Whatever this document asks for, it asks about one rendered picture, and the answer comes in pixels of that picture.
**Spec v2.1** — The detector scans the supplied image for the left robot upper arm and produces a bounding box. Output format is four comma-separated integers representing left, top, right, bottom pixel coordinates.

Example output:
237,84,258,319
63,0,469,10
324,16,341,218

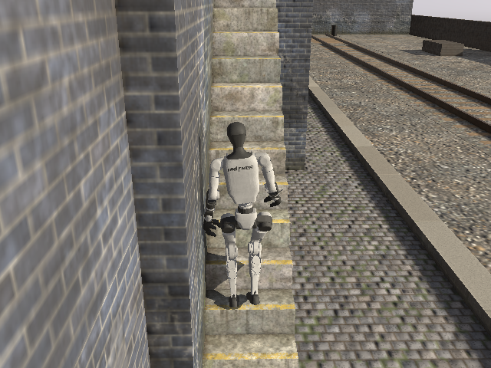
208,157,224,200

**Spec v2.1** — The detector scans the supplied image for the right robot upper arm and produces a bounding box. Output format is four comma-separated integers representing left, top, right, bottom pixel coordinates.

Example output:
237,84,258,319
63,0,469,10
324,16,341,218
255,153,277,193

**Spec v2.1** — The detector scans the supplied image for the humanoid robot head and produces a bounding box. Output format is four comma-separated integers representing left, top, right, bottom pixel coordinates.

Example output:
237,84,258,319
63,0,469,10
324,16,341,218
226,122,252,159

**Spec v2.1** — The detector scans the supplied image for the robot right hand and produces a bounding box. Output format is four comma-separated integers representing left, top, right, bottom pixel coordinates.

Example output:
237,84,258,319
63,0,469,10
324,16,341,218
264,196,281,207

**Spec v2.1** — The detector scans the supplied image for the right robot forearm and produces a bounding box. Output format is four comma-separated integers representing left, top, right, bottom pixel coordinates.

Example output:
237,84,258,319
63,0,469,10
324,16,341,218
269,182,280,201

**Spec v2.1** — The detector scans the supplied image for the left robot forearm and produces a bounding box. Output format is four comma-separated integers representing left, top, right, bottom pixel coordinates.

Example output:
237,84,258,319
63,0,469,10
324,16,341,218
204,189,216,222

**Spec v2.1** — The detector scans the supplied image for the robot left hand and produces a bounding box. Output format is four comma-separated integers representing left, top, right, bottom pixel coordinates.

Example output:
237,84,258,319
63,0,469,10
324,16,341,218
203,219,221,237

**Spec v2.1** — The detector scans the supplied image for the right robot foot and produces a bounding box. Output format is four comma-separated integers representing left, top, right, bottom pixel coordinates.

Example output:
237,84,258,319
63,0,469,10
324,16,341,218
246,292,260,305

